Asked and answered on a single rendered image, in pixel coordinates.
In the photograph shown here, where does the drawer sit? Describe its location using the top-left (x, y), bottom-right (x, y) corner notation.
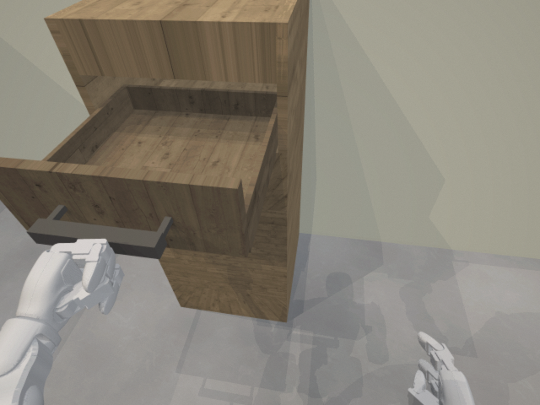
top-left (0, 84), bottom-right (278, 257)

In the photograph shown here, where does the robot left forearm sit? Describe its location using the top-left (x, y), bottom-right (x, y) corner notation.
top-left (0, 317), bottom-right (62, 405)

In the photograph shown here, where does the left robot hand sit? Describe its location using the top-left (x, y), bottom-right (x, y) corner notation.
top-left (16, 239), bottom-right (125, 332)

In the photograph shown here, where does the right robot hand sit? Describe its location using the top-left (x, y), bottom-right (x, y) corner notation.
top-left (408, 332), bottom-right (475, 405)

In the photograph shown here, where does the handle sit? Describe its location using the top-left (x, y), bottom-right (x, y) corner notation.
top-left (26, 205), bottom-right (173, 259)

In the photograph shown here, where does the cabinet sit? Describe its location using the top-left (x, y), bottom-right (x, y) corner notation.
top-left (44, 0), bottom-right (310, 322)

